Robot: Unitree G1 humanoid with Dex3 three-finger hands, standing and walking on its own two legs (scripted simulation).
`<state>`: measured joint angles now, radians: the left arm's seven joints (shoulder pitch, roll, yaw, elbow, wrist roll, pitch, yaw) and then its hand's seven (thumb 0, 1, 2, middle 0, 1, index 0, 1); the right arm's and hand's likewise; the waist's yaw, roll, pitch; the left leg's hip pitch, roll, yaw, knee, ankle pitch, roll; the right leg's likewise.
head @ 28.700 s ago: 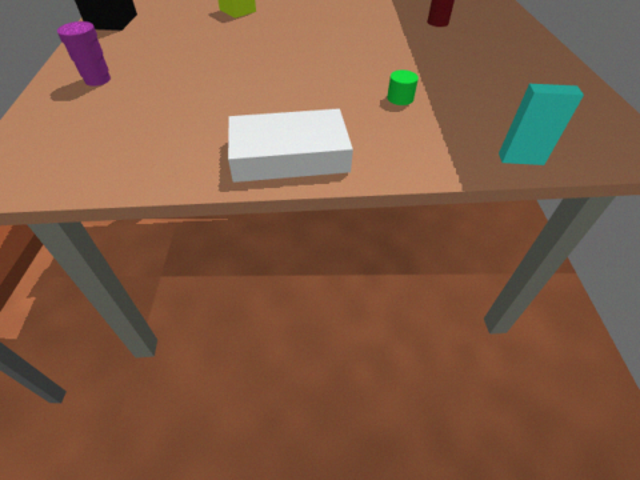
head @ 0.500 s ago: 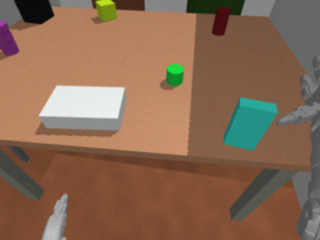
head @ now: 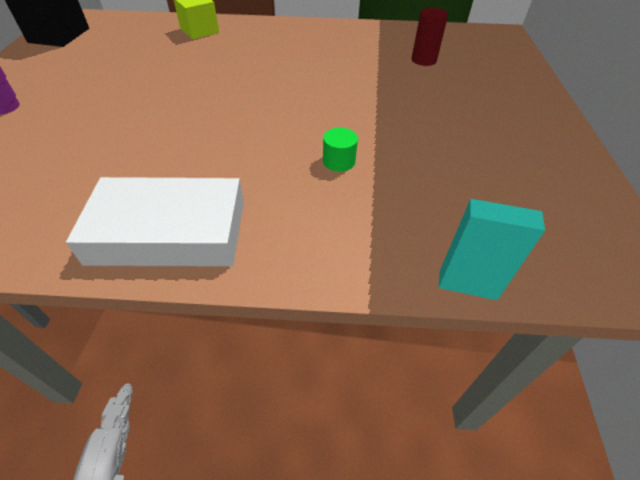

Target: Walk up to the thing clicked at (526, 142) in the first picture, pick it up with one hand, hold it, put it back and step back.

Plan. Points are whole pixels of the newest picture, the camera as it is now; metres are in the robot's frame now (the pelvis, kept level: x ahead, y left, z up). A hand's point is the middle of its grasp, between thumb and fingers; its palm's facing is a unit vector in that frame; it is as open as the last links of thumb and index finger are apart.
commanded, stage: sink last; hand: right
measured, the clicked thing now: (485, 253) +0.39 -0.20 +0.07
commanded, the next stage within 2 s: home in 0.88 s
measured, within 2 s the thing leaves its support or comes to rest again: neither
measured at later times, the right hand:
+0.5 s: hand out of the picture +0.18 -0.27 +0.14, palm faces +0.42 +0.82 -0.39, open 17.7 cm
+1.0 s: hand out of the picture +0.17 -0.24 +0.15, palm faces +0.37 +0.84 -0.40, open 17.7 cm
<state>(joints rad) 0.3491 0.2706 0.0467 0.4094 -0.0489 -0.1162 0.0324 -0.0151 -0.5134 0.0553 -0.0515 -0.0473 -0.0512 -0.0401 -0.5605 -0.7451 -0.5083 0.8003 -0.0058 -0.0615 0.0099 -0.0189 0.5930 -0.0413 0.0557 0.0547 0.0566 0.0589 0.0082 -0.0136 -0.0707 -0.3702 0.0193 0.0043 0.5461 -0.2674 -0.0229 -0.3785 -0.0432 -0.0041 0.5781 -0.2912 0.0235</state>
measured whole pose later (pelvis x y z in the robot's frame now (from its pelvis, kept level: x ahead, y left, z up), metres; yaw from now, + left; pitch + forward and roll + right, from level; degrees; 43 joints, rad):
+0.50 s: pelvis +0.00 +0.00 +0.01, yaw -2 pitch -2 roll +0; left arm 0.33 0.21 0.16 0.47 -0.03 -0.08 0.04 -0.01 -0.49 0.04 -0.05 -0.05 -0.06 -0.04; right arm 0.50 -0.32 -0.35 -0.34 0.07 -0.16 -0.03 -0.02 0.60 -0.04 0.06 0.06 0.06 0.06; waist -0.06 -0.04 -0.01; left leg -0.18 0.04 0.03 0.50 -0.28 -0.03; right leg -0.20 -0.02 0.02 0.52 -0.28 0.02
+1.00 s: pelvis -0.02 +0.01 +0.01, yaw -2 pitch -5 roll +0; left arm 0.31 0.21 0.15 0.51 -0.02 -0.13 0.04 -0.02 -0.50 0.06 -0.05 -0.05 -0.05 -0.05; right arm 0.46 -0.31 -0.32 -0.28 0.05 -0.31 -0.01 -0.02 0.61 -0.05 0.05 0.06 0.06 0.07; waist -0.05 -0.04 0.04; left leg -0.16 0.03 0.03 0.47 -0.24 -0.01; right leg -0.15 -0.03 0.02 0.45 -0.22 0.03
